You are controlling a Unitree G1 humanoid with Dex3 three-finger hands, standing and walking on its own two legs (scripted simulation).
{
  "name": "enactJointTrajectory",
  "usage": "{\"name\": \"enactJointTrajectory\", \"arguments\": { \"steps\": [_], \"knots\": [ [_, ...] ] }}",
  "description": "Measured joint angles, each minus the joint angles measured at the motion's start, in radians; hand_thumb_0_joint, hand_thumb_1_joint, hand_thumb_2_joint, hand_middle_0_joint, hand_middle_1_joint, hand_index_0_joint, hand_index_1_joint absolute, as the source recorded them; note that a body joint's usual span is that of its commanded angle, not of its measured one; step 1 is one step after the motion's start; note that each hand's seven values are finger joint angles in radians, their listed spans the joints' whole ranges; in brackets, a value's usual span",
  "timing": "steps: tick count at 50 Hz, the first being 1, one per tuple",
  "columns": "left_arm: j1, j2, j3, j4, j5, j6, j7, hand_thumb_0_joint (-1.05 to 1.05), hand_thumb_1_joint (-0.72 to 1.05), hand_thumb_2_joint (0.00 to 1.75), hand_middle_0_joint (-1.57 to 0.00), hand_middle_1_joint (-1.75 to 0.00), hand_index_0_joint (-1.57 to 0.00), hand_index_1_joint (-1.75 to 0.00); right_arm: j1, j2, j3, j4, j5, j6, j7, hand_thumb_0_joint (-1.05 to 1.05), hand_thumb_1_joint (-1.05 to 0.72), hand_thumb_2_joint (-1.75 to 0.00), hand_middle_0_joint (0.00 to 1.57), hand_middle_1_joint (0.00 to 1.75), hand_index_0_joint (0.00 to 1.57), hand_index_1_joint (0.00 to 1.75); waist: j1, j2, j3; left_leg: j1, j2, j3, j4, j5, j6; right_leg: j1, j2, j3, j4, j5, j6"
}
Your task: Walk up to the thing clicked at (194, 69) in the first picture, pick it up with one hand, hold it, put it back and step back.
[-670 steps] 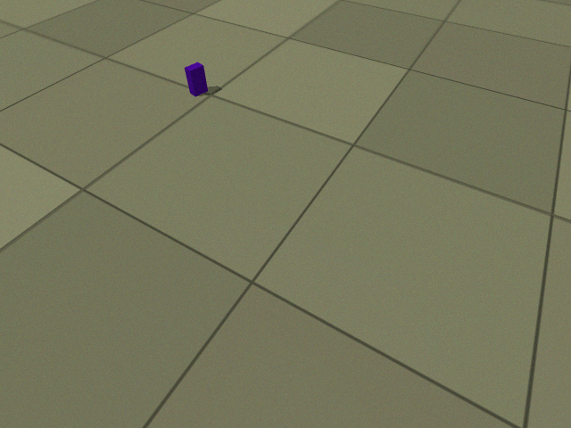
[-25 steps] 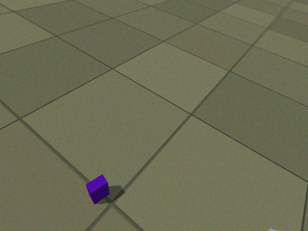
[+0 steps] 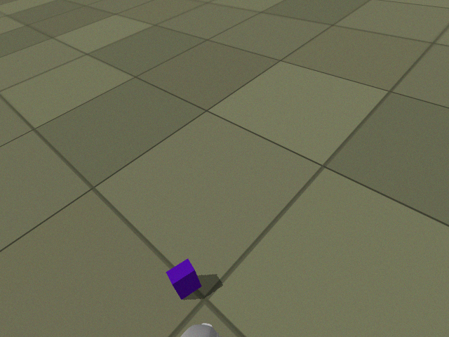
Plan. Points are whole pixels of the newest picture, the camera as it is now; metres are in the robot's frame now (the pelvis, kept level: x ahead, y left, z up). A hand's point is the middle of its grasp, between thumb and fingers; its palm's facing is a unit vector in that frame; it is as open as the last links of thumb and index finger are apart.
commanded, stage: walk up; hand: left
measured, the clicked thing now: (184, 279) +0.49 +0.27 -0.69
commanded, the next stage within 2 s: none
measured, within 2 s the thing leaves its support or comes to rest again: neither
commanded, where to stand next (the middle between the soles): +0.12 +0.02 m, yaw -3 degrees
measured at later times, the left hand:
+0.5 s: hand out of the picture +0.15 +0.31 -0.17, palm faces +0.00 -0.95 -0.31, open 7.4 cm
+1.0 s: hand out of the picture +0.15 +0.30 -0.17, palm faces -0.02 -0.94 -0.33, open 7.4 cm
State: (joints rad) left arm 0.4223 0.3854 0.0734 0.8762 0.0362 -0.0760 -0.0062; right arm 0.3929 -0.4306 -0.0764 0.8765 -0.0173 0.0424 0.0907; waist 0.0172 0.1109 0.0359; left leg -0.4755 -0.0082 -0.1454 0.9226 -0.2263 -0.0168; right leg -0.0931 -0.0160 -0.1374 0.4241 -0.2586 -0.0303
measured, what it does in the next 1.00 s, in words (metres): steps on the spot: left foot, then right foot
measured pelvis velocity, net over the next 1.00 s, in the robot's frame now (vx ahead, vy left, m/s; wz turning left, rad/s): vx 0.06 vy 0.04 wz -0.01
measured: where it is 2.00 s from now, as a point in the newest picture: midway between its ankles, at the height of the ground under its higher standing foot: outside the picture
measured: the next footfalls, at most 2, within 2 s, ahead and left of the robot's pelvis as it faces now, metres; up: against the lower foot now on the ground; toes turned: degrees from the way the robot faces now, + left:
left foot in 0.18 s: +0.16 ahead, +0.17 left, +0.00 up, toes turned +3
right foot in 0.60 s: +0.21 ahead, -0.09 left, +0.00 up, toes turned -1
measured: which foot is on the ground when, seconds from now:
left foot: up 0.00-0.16, down 0.18-0.64, up 0.66-0.88, down 0.90-1.00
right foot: down 0.00-0.22, up 0.24-0.58, down 0.60-0.96, up 0.98-1.00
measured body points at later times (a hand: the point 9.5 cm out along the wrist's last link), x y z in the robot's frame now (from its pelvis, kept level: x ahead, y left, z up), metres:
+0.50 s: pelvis +0.10 +0.05 -0.01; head +0.13 +0.08 +0.44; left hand +0.15 +0.36 -0.15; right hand +0.18 -0.27 -0.10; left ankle +0.12 +0.17 -0.74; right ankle +0.17 -0.12 -0.69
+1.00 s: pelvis +0.06 +0.04 -0.02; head +0.06 +0.05 +0.43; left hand +0.15 +0.34 -0.14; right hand +0.10 -0.28 -0.13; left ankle +0.04 +0.15 -0.74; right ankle +0.15 -0.08 -0.73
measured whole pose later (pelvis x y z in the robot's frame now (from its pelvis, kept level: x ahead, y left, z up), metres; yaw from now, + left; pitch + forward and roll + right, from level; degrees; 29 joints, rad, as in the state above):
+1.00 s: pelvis +0.06 +0.04 -0.02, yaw -1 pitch -3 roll +1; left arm 0.18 0.37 0.03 0.92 0.02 0.05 -0.01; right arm 0.26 -0.37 -0.03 0.99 -0.04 -0.01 0.00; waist 0.00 -0.04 0.06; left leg -0.20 -0.03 0.02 0.62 -0.38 0.04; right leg -0.43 0.00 0.05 0.74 -0.37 -0.01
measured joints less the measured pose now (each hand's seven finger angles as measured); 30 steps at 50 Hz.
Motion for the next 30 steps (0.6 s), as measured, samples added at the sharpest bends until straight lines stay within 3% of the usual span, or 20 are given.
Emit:
{"name": "enactJointTrajectory", "arguments": {
  "steps": [8,10,11,14,17,23,30],
  "knots": [
    [-0.04,0.025,-0.012,-0.05,-0.011,0.006,-0.023,0.01,0.9,0.9,-0.21,-0.3,-0.2,-0.3,-0.032,0.012,0.009,0.0,-0.01,-0.044,-0.008,0.01,-0.9,-0.89,0.21,0.3,0.2,0.3,0.003,-0.076,0.032,0.101,0.066,0.11,-0.26,-0.047,0.035,0.018,-0.037,-0.031,0.077,-0.099,0.033],
    [-0.055,0.039,-0.015,-0.053,-0.015,0.022,-0.02,0.01,0.9,0.9,-0.21,-0.3,-0.2,-0.3,-0.053,0.016,0.008,-0.008,-0.01,-0.072,-0.023,0.01,-0.9,-0.89,0.21,0.3,0.2,0.3,0.005,-0.121,0.052,0.133,0.047,0.138,-0.316,0.024,0.029,-0.017,-0.073,-0.019,0.185,-0.163,0.036],
    [-0.068,0.043,-0.015,-0.049,-0.019,0.035,-0.015,0.01,0.9,0.9,-0.21,-0.3,-0.2,-0.3,-0.071,0.021,0.008,-0.014,-0.012,-0.084,-0.036,0.01,-0.9,-0.89,0.21,0.3,0.2,0.3,0.008,-0.155,0.071,0.134,0.027,0.16,-0.295,0.012,0.026,-0.056,-0.101,0.011,0.278,-0.179,0.022],
    [-0.099,0.029,-0.029,-0.035,-0.028,0.067,-0.013,0.01,0.91,0.9,-0.2,-0.3,-0.2,-0.3,-0.089,0.023,0.012,-0.054,-0.002,-0.112,-0.056,0.0,-0.9,-0.89,0.21,0.3,0.2,0.3,-0.017,-0.159,0.093,0.129,0.03,0.152,-0.243,-0.044,0.034,-0.197,-0.033,0.126,0.582,-0.256,-0.006],
    [-0.117,0.036,-0.039,-0.032,-0.038,0.074,-0.018,0.01,0.91,0.9,-0.2,-0.3,-0.2,-0.3,-0.081,0.041,0.027,-0.069,0.007,-0.119,-0.069,0.0,-0.9,-0.89,0.21,0.3,0.2,0.3,-0.023,-0.18,0.093,0.178,0.033,0.152,-0.297,-0.038,0.035,-0.302,-0.001,0.182,0.696,-0.204,-0.012],
    [-0.148,0.032,-0.038,-0.015,-0.056,0.076,-0.007,0.01,0.91,0.9,-0.2,-0.3,-0.2,-0.3,-0.089,0.05,0.048,-0.073,0.008,-0.113,-0.096,0.0,-0.9,-0.89,0.21,0.3,0.2,0.3,-0.018,-0.189,0.103,0.232,0.037,0.167,-0.343,-0.043,0.035,-0.391,-0.014,0.223,0.574,-0.084,0.02],
    [-0.2,0.012,-0.045,0.014,-0.052,0.084,0.004,0.0,0.91,0.9,-0.2,-0.3,-0.2,-0.3,-0.176,0.041,0.054,-0.081,0.025,-0.059,-0.108,0.0,-0.9,-0.89,0.21,0.3,0.2,0.3,-0.008,-0.134,0.139,0.172,0.046,0.194,-0.221,-0.112,0.018,-0.299,-0.004,0.147,0.279,0.026,0.023]
  ]
}}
